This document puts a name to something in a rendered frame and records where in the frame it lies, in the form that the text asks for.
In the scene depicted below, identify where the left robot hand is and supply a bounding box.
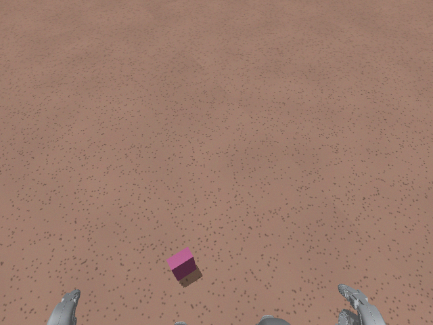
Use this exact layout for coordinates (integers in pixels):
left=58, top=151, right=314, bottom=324
left=47, top=289, right=81, bottom=325

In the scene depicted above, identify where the right robot hand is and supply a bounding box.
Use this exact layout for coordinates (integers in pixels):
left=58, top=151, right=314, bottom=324
left=335, top=284, right=386, bottom=325

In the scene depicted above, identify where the carton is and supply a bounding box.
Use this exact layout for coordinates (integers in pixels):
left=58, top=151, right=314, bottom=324
left=166, top=247, right=196, bottom=281

